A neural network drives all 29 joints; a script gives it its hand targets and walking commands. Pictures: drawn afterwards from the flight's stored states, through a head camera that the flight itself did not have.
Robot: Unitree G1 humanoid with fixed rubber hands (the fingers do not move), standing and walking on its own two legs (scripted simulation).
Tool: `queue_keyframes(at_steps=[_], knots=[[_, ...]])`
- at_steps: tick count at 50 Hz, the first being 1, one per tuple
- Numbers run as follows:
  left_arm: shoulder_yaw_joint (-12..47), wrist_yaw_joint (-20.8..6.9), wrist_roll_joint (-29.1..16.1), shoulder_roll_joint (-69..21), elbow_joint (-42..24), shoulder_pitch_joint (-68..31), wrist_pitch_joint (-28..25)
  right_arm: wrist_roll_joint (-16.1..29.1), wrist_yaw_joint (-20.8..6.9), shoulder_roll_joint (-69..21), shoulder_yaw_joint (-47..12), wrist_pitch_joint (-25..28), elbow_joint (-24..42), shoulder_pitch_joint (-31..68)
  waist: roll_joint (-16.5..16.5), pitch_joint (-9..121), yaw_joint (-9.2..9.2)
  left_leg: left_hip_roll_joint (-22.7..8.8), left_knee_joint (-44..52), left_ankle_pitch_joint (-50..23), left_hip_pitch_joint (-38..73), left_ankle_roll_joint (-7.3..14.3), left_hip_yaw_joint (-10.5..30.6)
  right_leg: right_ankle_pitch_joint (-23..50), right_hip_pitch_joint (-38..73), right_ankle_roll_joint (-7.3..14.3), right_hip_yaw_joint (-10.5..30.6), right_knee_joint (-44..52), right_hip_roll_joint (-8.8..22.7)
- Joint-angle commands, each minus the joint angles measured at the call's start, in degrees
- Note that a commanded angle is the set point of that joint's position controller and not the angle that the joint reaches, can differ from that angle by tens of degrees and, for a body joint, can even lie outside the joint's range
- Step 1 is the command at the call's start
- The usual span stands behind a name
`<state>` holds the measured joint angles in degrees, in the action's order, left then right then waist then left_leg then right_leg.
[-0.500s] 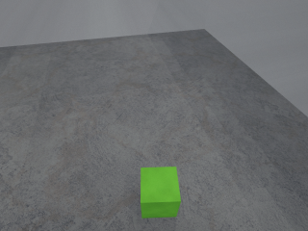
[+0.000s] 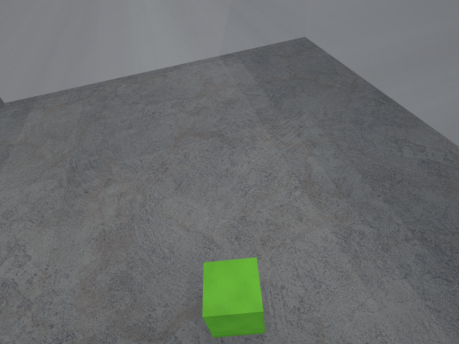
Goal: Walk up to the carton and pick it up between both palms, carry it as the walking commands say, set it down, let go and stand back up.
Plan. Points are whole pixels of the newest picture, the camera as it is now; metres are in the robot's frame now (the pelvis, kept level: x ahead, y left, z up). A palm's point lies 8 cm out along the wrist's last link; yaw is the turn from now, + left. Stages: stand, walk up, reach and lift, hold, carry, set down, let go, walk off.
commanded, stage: walk up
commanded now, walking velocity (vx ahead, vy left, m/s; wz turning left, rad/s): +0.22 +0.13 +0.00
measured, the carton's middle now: (234, 298) +0.47 +0.07 -0.67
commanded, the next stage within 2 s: stand in 1.06 s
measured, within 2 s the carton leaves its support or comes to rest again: neither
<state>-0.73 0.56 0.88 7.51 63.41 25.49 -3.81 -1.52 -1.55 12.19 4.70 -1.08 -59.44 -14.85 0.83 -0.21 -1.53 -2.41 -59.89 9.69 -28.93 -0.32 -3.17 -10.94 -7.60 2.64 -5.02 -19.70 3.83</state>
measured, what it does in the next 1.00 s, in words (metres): walks ahead: left foot, then right foot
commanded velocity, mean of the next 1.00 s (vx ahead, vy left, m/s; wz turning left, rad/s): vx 0.06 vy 0.04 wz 0.00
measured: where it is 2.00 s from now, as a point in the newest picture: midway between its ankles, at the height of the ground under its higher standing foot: outside the picture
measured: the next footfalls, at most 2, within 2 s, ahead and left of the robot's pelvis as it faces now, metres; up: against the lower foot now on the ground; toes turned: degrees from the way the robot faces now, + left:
left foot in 0.42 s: +0.17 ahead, +0.18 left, +0.00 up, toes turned -8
right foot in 0.72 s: +0.13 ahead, -0.04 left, +0.00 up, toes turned +5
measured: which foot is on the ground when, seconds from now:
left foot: up 0.00-0.40, down 0.42-1.00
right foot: down 0.00-0.44, up 0.46-0.70, down 0.72-1.00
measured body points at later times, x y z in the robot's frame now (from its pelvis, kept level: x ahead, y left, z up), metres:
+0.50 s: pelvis +0.09 +0.07 -0.02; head +0.13 +0.08 +0.42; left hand -0.03 +0.27 -0.17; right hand +0.22 -0.15 -0.16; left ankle +0.13 +0.18 -0.76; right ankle +0.01 -0.06 -0.74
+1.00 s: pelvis +0.09 +0.05 -0.01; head +0.08 +0.04 +0.44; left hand +0.07 +0.27 -0.17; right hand +0.09 -0.17 -0.18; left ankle +0.13 +0.18 -0.76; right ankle +0.09 -0.04 -0.76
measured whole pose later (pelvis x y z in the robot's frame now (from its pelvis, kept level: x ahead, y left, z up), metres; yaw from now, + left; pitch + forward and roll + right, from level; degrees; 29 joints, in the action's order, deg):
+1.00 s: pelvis +0.09 +0.05 -0.01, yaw +1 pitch -3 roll +0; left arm -1.4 2.1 0.4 6.8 62.9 19.0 -0.6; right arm -0.7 1.4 9.0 1.3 -0.6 -63.2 -16.3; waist 1.2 -2.7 0.2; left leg -2.6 -20.9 7.1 -10.5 -0.6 -4.7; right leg -12.0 -7.3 2.2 -3.9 -22.4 -0.8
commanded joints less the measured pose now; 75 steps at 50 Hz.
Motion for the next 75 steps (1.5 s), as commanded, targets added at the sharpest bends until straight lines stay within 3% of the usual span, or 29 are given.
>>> queue_keyframes(at_steps=[1,7,8,9,12,14,17,18,20,21,22,23,24,26,30,34,36,37,38,40,48,52,54,70,71,72,73,74,75], knots=[[-1.45,0.94,-0.04,7.22,-0.79,5.47,-1.46,-0.19,-0.12,2.57,0.75,-0.67,2.12,1.61,-9.06,-4.26,-0.69,-1.66,1.45,-2.93,-7.46,-1.77,2.22,-4.41,3.57,-1.87,12.10,10.95,12.51],[-1.32,1.37,0.11,6.77,-0.30,11.36,-2.02,0.40,0.04,0.45,-0.47,-0.94,0.54,1.85,-13.77,-7.42,-1.40,-1.32,5.22,-2.67,-7.06,-1.95,0.94,28.48,5.16,-0.35,7.15,5.22,13.11],[-0.73,1.42,0.63,4.04,-0.17,13.19,-2.17,0.19,0.13,1.64,-0.24,-1.03,1.50,4.60,-11.51,-4.01,-2.89,-1.14,6.28,-0.93,-5.71,-2.03,0.98,30.46,7.86,1.12,9.47,4.75,14.01],[-0.82,1.40,0.75,5.59,-0.88,10.36,-2.08,0.77,0.02,0.78,-0.35,-1.20,0.76,2.01,-14.20,-5.27,-0.78,-0.15,6.66,-1.31,-6.14,-2.38,1.10,32.11,7.68,0.60,7.27,3.32,11.60],[-1.92,1.42,0.63,8.51,-1.17,12.15,-1.63,0.76,0.75,1.16,-0.69,-0.46,3.04,7.90,-14.94,-7.37,-3.67,-0.91,13.75,1.52,-5.16,-3.23,-0.43,14.53,7.22,2.50,9.72,7.01,11.88],[-1.62,1.93,1.12,7.30,-0.58,14.29,-1.49,0.61,0.47,-0.14,-1.27,-0.13,3.57,9.99,-10.85,-5.74,-4.41,-0.60,16.79,2.40,-4.29,-3.19,-1.09,24.48,9.41,4.00,9.66,5.01,14.56],[-1.42,1.66,0.82,5.58,-0.45,12.44,-1.03,0.85,1.14,-1.89,-2.16,1.07,4.77,12.33,-11.58,-5.93,-4.15,0.69,24.86,5.91,0.51,-1.72,-2.25,38.04,9.97,3.85,6.74,0.23,12.78],[-2.14,1.38,1.29,8.11,-0.49,10.86,-0.57,1.57,1.31,-2.07,-2.27,1.15,3.93,8.69,-13.94,-4.95,-2.73,1.57,27.28,5.69,5.50,-1.04,-2.83,33.32,7.02,3.36,5.46,-0.30,11.45],[-1.37,1.45,-0.37,6.14,-0.60,8.57,0.26,1.12,1.94,-0.61,-1.70,2.34,2.30,3.14,-11.09,-1.84,1.53,2.00,41.80,-9.23,19.55,0.78,-2.96,34.87,4.98,1.06,3.71,-8.11,6.91],[-1.08,1.49,-1.73,4.14,-0.44,9.58,0.35,0.51,2.45,2.59,-0.89,3.56,0.96,-2.70,-10.36,1.33,2.66,-2.98,39.53,-23.08,30.54,0.84,0.72,23.58,-3.95,-1.42,3.10,-10.60,5.41],[-1.58,2.07,-1.38,5.21,-2.60,8.42,0.57,-0.23,2.71,5.64,-0.49,4.39,0.21,-7.86,-2.72,6.53,3.50,-14.18,35.21,-52.66,40.99,1.81,9.60,-0.76,-11.52,-2.67,1.71,-17.44,4.13],[-0.52,1.91,-2.83,1.07,-2.15,10.57,1.42,1.31,2.70,6.65,-0.99,4.48,-1.60,-8.31,10.88,10.73,3.19,-18.98,31.98,-75.23,41.18,9.58,12.29,-22.90,-11.51,-2.99,4.29,-25.21,-0.65],[-0.63,2.46,-2.18,1.47,-1.01,12.21,2.53,1.99,3.02,4.66,-1.45,4.05,-0.47,-5.84,9.92,9.98,1.99,-19.48,35.35,-61.17,35.58,12.57,12.24,-24.13,-9.39,-3.53,6.15,-28.15,0.63],[-0.88,2.09,-0.71,2.17,-2.16,6.44,3.51,1.93,3.35,0.83,-3.00,2.46,3.00,5.72,7.52,1.82,0.11,-13.73,40.30,-35.84,25.85,10.29,10.30,-23.22,-10.48,-4.00,4.38,-25.70,0.79],[-1.82,1.67,0.34,3.04,-2.27,4.82,5.67,1.33,3.80,1.80,-3.05,2.17,3.40,5.88,8.66,-1.04,-1.11,-12.63,43.43,-25.19,19.62,9.45,9.49,-17.21,-6.30,-4.53,5.21,-20.45,0.88],[-1.26,2.20,0.48,0.15,-0.92,4.26,6.22,1.43,4.05,1.35,-2.93,1.49,2.51,5.16,9.50,-5.44,-1.61,-11.15,46.83,0.38,9.69,8.23,9.28,-9.54,-1.06,-3.13,3.73,-17.18,0.33],[-1.87,1.71,0.55,3.84,-0.65,3.89,5.32,1.49,3.49,2.77,-2.66,0.80,2.30,6.54,4.05,-5.88,-2.20,-8.18,46.43,12.77,8.35,4.80,8.23,-1.04,2.19,-2.56,4.07,-6.81,0.41],[-1.49,1.59,0.94,3.56,-1.62,1.99,4.57,1.81,3.29,-0.33,-3.53,0.61,2.15,5.71,3.16,-9.05,-0.74,-7.92,46.15,13.90,5.49,3.61,8.20,1.01,1.51,-2.68,6.30,-2.88,2.29],[-1.77,1.44,-0.06,5.10,-1.67,-0.83,4.53,2.14,3.04,0.77,-3.30,0.09,2.43,4.21,-4.86,-10.29,0.99,-4.24,45.58,11.42,12.15,1.56,5.10,-6.11,-7.75,-2.22,7.48,-1.05,1.54],[-1.76,1.17,-0.07,5.46,-2.52,-2.42,3.03,1.60,2.97,-0.10,-2.69,0.32,0.45,1.76,-6.40,-4.72,1.52,-2.68,40.03,0.99,22.00,1.01,2.96,-2.86,-8.11,-1.75,9.65,3.23,3.73],[-1.43,1.81,-0.62,4.04,-1.61,-3.66,2.76,0.90,3.28,-2.78,-3.69,1.00,-2.88,-4.06,-5.74,-7.10,1.68,-3.24,41.10,0.66,20.26,0.16,3.32,-7.57,-7.31,-0.55,10.18,7.74,2.91],[-1.20,1.32,-0.53,4.33,-0.89,-2.56,2.19,0.96,3.02,0.14,-3.22,1.45,-4.08,-6.99,0.70,-4.32,2.28,-3.38,42.39,0.75,18.82,0.47,3.34,-4.14,-3.89,-0.24,9.26,5.32,2.57],[-1.47,1.28,-0.42,3.39,0.16,-2.79,2.94,0.15,3.44,-3.18,-4.26,1.31,-4.08,-6.72,-3.74,-6.21,1.22,-3.02,42.34,3.61,17.81,0.49,3.61,-7.16,-6.08,-0.60,8.54,5.57,1.73],[-1.26,1.02,-0.03,4.21,-0.57,-4.22,2.10,0.76,3.52,-0.95,-3.92,2.53,-3.98,-7.25,-0.77,-3.88,0.92,-4.18,42.45,-2.48,17.96,0.90,4.41,0.71,-4.29,-0.61,6.99,2.83,1.86],[3.10,0.59,-9.33,10.14,-45.59,-64.17,2.86,10.24,3.14,5.21,-10.73,1.20,38.82,56.55,-3.11,2.08,-1.22,0.25,30.30,16.77,4.37,1.34,3.54,-18.99,-20.14,0.75,7.81,-7.47,-2.45],[1.20,1.73,-4.43,10.97,-29.21,-48.68,10.07,6.98,4.46,6.91,-3.91,-5.66,26.49,40.28,0.32,6.29,1.24,2.14,24.36,20.66,3.82,3.15,-1.93,-25.51,-24.64,0.47,5.72,-9.66,-1.60],[3.11,2.42,-5.60,12.26,-30.87,-32.81,15.11,8.73,4.66,5.59,-9.43,-11.07,26.75,25.86,-1.21,10.74,-0.14,0.88,24.65,16.99,6.22,4.69,-0.34,-21.10,-20.08,1.63,3.72,-10.87,0.14],[6.17,2.26,-8.33,6.59,-29.35,-33.75,19.64,10.19,4.58,2.52,-10.28,-14.69,26.43,29.23,-3.68,6.90,1.37,1.31,24.75,15.35,5.46,4.65,0.16,-20.43,-26.72,1.54,3.95,-9.27,-0.57],[6.59,2.12,-8.48,7.80,-22.53,-25.25,25.00,9.47,4.34,4.05,-10.57,-20.32,19.11,18.43,-1.21,8.03,1.18,1.72,25.78,19.54,6.90,4.58,-1.13,-21.43,-25.11,1.22,2.32,-9.66,-0.96]])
